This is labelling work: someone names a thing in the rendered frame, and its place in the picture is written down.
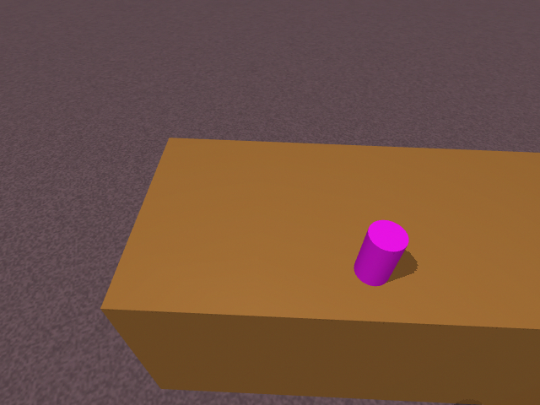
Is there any can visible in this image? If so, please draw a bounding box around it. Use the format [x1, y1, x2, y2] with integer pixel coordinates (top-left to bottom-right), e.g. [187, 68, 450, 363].
[354, 220, 409, 286]

